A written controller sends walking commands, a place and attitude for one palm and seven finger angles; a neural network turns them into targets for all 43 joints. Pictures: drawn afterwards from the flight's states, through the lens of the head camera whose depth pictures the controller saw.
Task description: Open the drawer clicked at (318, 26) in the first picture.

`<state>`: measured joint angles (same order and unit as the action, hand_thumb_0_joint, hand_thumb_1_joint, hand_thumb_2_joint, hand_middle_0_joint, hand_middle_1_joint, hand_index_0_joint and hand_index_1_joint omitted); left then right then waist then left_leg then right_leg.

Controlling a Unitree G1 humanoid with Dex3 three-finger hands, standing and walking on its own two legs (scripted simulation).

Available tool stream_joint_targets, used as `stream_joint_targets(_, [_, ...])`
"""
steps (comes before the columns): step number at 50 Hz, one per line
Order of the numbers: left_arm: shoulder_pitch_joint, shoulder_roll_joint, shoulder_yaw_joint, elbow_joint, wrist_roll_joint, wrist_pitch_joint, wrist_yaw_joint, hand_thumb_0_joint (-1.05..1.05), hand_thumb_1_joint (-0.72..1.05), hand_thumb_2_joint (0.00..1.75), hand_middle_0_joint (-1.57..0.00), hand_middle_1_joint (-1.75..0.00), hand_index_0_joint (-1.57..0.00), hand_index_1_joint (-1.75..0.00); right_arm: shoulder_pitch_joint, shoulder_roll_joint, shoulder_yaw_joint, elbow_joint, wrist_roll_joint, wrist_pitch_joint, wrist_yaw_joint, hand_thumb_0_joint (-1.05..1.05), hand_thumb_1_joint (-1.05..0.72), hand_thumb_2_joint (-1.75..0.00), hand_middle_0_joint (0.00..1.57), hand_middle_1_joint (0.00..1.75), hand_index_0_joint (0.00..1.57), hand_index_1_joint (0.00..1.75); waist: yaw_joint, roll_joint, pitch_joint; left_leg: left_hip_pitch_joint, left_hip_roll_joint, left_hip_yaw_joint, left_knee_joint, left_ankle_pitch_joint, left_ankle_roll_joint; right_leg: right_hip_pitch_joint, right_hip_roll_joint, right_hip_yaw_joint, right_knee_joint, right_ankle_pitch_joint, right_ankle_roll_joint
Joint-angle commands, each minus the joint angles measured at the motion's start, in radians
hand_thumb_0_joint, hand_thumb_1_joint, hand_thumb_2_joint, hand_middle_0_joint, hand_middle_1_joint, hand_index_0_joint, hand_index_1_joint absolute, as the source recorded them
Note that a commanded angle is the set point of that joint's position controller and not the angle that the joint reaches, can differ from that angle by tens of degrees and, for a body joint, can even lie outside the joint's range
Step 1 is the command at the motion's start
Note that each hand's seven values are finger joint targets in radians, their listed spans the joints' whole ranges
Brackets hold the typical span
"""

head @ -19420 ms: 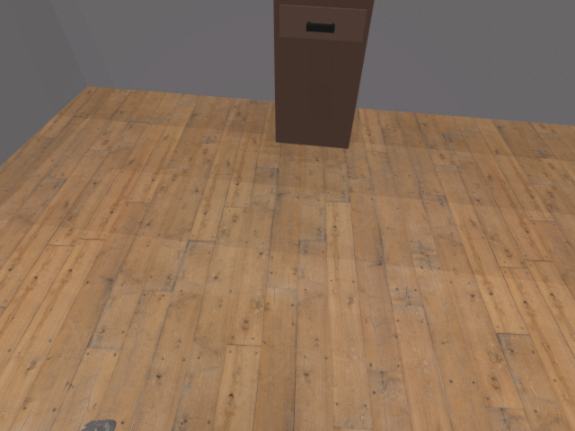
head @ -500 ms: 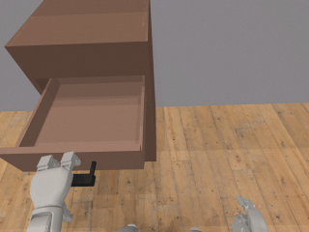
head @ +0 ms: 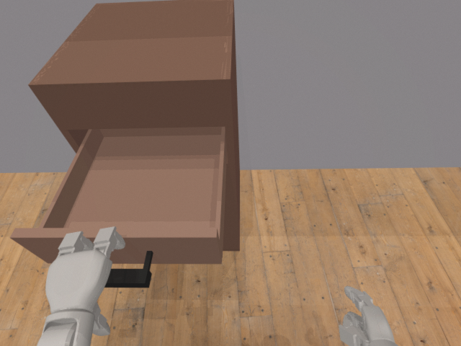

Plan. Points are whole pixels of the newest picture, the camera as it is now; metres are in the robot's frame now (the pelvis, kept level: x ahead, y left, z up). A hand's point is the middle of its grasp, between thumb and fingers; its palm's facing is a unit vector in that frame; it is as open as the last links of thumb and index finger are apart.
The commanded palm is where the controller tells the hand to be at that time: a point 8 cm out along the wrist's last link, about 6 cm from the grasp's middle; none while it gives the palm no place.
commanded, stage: lift the hand off the handle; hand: left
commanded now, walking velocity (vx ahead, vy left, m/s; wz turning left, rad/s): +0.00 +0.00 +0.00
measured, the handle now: (119, 266) +0.26 +0.26 -0.06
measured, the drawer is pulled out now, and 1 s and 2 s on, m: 0.29 0.29 0.29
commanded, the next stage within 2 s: draw the hand back to the body in 1.26 s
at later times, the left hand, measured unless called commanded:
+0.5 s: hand (92, 270) +0.22 +0.25 +0.04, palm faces +0.03 -0.07 -1.00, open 13.8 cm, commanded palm +0.19 +0.25 +0.10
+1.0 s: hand (79, 265) +0.21 +0.25 +0.08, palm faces +0.05 -0.07 -1.00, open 13.8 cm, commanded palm +0.19 +0.25 +0.14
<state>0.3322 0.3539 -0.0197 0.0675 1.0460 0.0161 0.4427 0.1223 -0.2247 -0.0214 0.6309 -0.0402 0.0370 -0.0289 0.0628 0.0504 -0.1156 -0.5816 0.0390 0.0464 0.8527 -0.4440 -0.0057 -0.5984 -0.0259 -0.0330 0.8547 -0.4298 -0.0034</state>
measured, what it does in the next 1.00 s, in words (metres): stands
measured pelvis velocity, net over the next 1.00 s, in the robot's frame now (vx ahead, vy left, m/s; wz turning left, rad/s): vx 0.00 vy -0.01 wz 0.00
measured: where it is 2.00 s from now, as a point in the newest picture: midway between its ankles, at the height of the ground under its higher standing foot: outside the picture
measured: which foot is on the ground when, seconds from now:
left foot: down 0.00-1.00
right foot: down 0.00-1.00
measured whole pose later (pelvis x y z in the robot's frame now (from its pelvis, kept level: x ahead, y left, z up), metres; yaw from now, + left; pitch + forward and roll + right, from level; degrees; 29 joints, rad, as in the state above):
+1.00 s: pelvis +0.00 -0.01 +0.03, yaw +0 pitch +4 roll +1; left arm 0.35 0.41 0.01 -0.12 0.97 0.01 0.26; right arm 0.12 -0.24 -0.02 0.64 -0.02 0.02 -0.03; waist 0.10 0.08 -0.06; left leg -0.34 0.03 0.05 0.62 -0.34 -0.01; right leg -0.36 -0.02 -0.04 0.64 -0.34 -0.01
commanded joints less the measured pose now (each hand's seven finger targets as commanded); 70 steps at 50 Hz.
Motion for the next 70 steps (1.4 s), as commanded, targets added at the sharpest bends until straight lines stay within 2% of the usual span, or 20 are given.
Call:
stream_joint_targets(1, [-0.102, 0.164, 0.097, -0.241, -0.011, 0.005, 0.032, 0.00, -0.50, 0.30, -0.30, -1.20, -0.30, -1.20, -0.099, -0.107, -0.044, -0.151, 0.007, -0.043, -0.010, 0.00, -0.90, -0.90, 0.20, 0.30, 0.20, 0.30, -0.010, -0.016, -0.183, 0.175, -0.048, -0.014, -0.127, 0.324, 0.020, 0.107, 0.049, 0.002, -0.140, 0.333, -0.032])
stream_joint_targets(6, [-0.030, 0.189, 0.127, -0.246, -0.020, 0.009, 0.004, 0.00, -0.50, 0.30, -0.30, -1.20, -0.30, -1.20, -0.107, -0.106, -0.039, -0.154, 0.010, -0.042, -0.009, 0.00, -0.90, -0.90, 0.20, 0.30, 0.20, 0.30, 0.007, -0.051, -0.166, 0.177, -0.048, -0.015, -0.149, 0.340, 0.019, 0.151, 0.046, 0.007, -0.157, 0.367, -0.030])
stream_joint_targets(9, [-0.023, 0.187, 0.123, -0.272, -0.023, 0.012, -0.009, 0.00, -0.50, 0.30, -0.30, -1.20, -0.30, -1.20, -0.114, -0.106, -0.038, -0.161, 0.011, -0.042, -0.005, 0.00, -0.90, -0.90, 0.20, 0.30, 0.20, 0.30, 0.010, -0.016, -0.162, 0.196, -0.045, -0.012, -0.167, 0.343, 0.017, 0.163, 0.046, 0.009, -0.175, 0.351, -0.032])
stream_joint_targets(11, [-0.084, 0.171, 0.094, -0.279, -0.025, 0.013, -0.019, 0.00, -0.50, 0.30, -0.30, -1.20, -0.30, -1.20, -0.116, -0.106, -0.036, -0.157, 0.012, -0.043, -0.005, 0.00, -0.90, -0.90, 0.20, 0.30, 0.20, 0.30, -0.003, -0.025, -0.135, 0.200, -0.045, -0.016, -0.177, 0.306, 0.019, 0.145, 0.045, 0.002, -0.183, 0.307, -0.029])
stream_joint_targets(21, [-0.150, 0.205, 0.114, -0.268, -0.037, 0.002, -0.062, 0.00, -0.50, 0.30, -0.30, -1.20, -0.30, -1.20, -0.123, -0.104, -0.034, -0.148, 0.017, -0.054, -0.014, 0.00, -0.90, -0.90, 0.20, 0.30, 0.20, 0.30, 0.009, -0.024, -0.121, 0.235, -0.051, -0.012, -0.218, 0.298, 0.022, 0.193, 0.042, 0.014, -0.231, 0.302, -0.028])
stream_joint_targets(29, [-0.093, 0.255, 0.167, -0.291, -0.053, 0.006, -0.097, 0.00, -0.50, 0.30, -0.30, -1.20, -0.30, -1.20, -0.133, -0.106, -0.030, -0.152, 0.020, -0.053, -0.013, 0.00, -0.90, -0.90, 0.20, 0.30, 0.20, 0.30, 0.029, -0.028, -0.120, 0.257, -0.052, -0.006, -0.251, 0.341, 0.021, 0.266, 0.037, 0.034, -0.269, 0.370, -0.028])
stream_joint_targets(32, [-0.110, 0.225, 0.140, -0.325, -0.064, -0.006, -0.107, 0.00, -0.50, 0.30, -0.30, -1.20, -0.30, -1.20, -0.128, -0.104, -0.032, -0.153, 0.020, -0.058, -0.010, 0.00, -0.90, -0.90, 0.20, 0.30, 0.20, 0.30, 0.018, -0.034, -0.115, 0.273, -0.052, -0.004, -0.254, 0.338, 0.025, 0.258, 0.034, 0.028, -0.274, 0.370, -0.022])
stream_joint_targets(38, [-0.087, 0.247, 0.167, -0.341, -0.072, -0.022, -0.119, 0.00, -0.50, 0.30, -0.30, -1.20, -0.30, -1.20, -0.127, -0.105, -0.033, -0.149, 0.018, -0.064, -0.010, 0.00, -0.90, -0.90, 0.20, 0.30, 0.20, 0.30, 0.023, -0.055, -0.100, 0.287, -0.053, -0.007, -0.265, 0.348, 0.027, 0.271, 0.032, 0.027, -0.291, 0.381, -0.020])
stream_joint_targets(44, [-0.071, 0.236, 0.156, -0.389, -0.084, -0.021, -0.132, 0.00, -0.50, 0.30, -0.30, -1.20, -0.30, -1.20, -0.136, -0.103, -0.033, -0.154, 0.021, -0.063, -0.005, 0.00, -0.90, -0.90, 0.20, 0.30, 0.20, 0.30, 0.028, -0.007, -0.105, 0.321, -0.050, -0.009, -0.289, 0.373, 0.022, 0.293, 0.034, 0.026, -0.313, 0.374, -0.025])
stream_joint_targets(49, [-0.090, 0.255, 0.165, -0.397, -0.080, -0.007, -0.148, 0.00, -0.50, 0.30, -0.30, -1.20, -0.30, -1.20, -0.148, -0.103, -0.028, -0.156, 0.023, -0.061, -0.005, 0.00, -0.90, -0.90, 0.20, 0.30, 0.20, 0.30, 0.035, -0.017, -0.087, 0.334, -0.048, -0.010, -0.312, 0.372, 0.022, 0.306, 0.034, 0.020, -0.333, 0.356, -0.025])
stream_joint_targets(51, [-0.153, 0.229, 0.125, -0.396, -0.087, -0.001, -0.160, 0.00, -0.50, 0.30, -0.30, -1.20, -0.30, -1.20, -0.153, -0.102, -0.023, -0.152, 0.027, -0.061, -0.005, 0.00, -0.90, -0.90, 0.20, 0.30, 0.20, 0.30, 0.022, -0.017, -0.060, 0.332, -0.047, -0.014, -0.323, 0.348, 0.023, 0.294, 0.034, 0.010, -0.337, 0.328, -0.022])
stream_joint_targets(54, [-0.142, 0.277, 0.170, -0.391, -0.086, 0.010, -0.176, 0.00, -0.50, 0.30, -0.30, -1.20, -0.30, -1.20, -0.159, -0.105, -0.021, -0.156, 0.027, -0.060, -0.008, 0.00, -0.90, -0.90, 0.20, 0.30, 0.20, 0.30, 0.040, -0.026, -0.077, 0.347, -0.049, -0.011, -0.336, 0.364, 0.024, 0.333, 0.033, 0.021, -0.358, 0.344, -0.024])
stream_joint_targets(56, [-0.186, 0.254, 0.138, -0.389, -0.086, 0.013, -0.190, 0.00, -0.50, 0.30, -0.30, -1.20, -0.30, -1.20, -0.159, -0.102, -0.016, -0.149, 0.028, -0.056, -0.008, 0.00, -0.90, -0.90, 0.20, 0.30, 0.20, 0.30, 0.031, -0.028, -0.066, 0.352, -0.050, -0.011, -0.345, 0.367, 0.024, 0.330, 0.034, 0.013, -0.360, 0.342, -0.023])
stream_joint_targets(58, [-0.162, 0.254, 0.140, -0.410, -0.089, 0.012, -0.201, 0.00, -0.50, 0.30, -0.30, -1.20, -0.30, -1.20, -0.155, -0.101, -0.020, -0.153, 0.028, -0.059, -0.005, 0.00, -0.90, -0.90, 0.20, 0.30, 0.20, 0.30, 0.040, -0.020, -0.093, 0.377, -0.048, -0.009, -0.350, 0.404, 0.025, 0.351, 0.035, 0.012, -0.363, 0.376, -0.023])
stream_joint_targets(59, [-0.133, 0.246, 0.136, -0.408, -0.094, 0.017, -0.209, 0.00, -0.50, 0.30, -0.30, -1.20, -0.30, -1.20, -0.160, -0.102, -0.017, -0.159, 0.028, -0.058, -0.003, 0.00, -0.90, -0.90, 0.20, 0.30, 0.20, 0.30, 0.045, -0.009, -0.089, 0.379, -0.048, -0.011, -0.355, 0.416, 0.022, 0.364, 0.036, 0.012, -0.369, 0.382, -0.027])
stream_joint_targets(61, [-0.134, 0.244, 0.136, -0.358, -0.099, 0.023, -0.223, 0.00, -0.50, 0.30, -0.30, -1.20, -0.30, -1.20, -0.162, -0.104, -0.014, -0.148, 0.033, -0.052, -0.001, 0.00, -0.90, -0.90, 0.20, 0.30, 0.20, 0.30, 0.038, -0.048, -0.029, 0.353, -0.047, -0.008, -0.366, 0.381, 0.023, 0.346, 0.038, 0.011, -0.382, 0.357, -0.023])
stream_joint_targets(63, [-0.141, 0.233, 0.121, -0.383, -0.091, 0.017, -0.228, 0.00, -0.50, 0.30, -0.30, -1.20, -0.30, -1.20, -0.161, -0.103, -0.015, -0.158, 0.029, -0.053, 0.001, 0.00, -0.90, -0.90, 0.20, 0.30, 0.20, 0.30, 0.044, -0.058, -0.059, 0.367, -0.048, -0.006, -0.366, 0.393, 0.026, 0.357, 0.036, 0.009, -0.380, 0.369, -0.022])
stream_joint_targets(65, [-0.140, 0.235, 0.121, -0.412, -0.086, 0.010, -0.227, 0.00, -0.50, 0.30, -0.30, -1.20, -0.30, -1.20, -0.153, -0.102, -0.012, -0.166, 0.027, -0.056, 0.006, 0.00, -0.90, -0.90, 0.20, 0.30, 0.20, 0.30, 0.046, -0.008, -0.079, 0.379, -0.048, -0.007, -0.369, 0.402, 0.023, 0.364, 0.033, 0.007, -0.378, 0.361, -0.025])
stream_joint_targets(68, [-0.136, 0.264, 0.158, -0.405, -0.084, -0.005, -0.219, 0.00, -0.50, 0.30, -0.30, -1.20, -0.30, -1.20, -0.153, -0.104, -0.018, -0.156, 0.024, -0.054, 0.003, 0.00, -0.90, -0.90, 0.20, 0.30, 0.20, 0.30, 0.047, -0.043, -0.077, 0.382, -0.049, -0.004, -0.362, 0.423, 0.025, 0.372, 0.035, 0.013, -0.383, 0.402, -0.024])
stream_joint_targets(70, [-0.135, 0.280, 0.177, -0.437, -0.081, -0.012, -0.210, 0.00, -0.50, 0.30, -0.30, -1.20, -0.30, -1.20, -0.152, -0.103, -0.016, -0.162, 0.023, -0.055, 0.005, 0.00, -0.90, -0.90, 0.20, 0.30, 0.20, 0.30, 0.049, -0.018, -0.090, 0.386, -0.049, -0.007, -0.363, 0.423, 0.023, 0.376, 0.031, 0.017, -0.383, 0.396, -0.026])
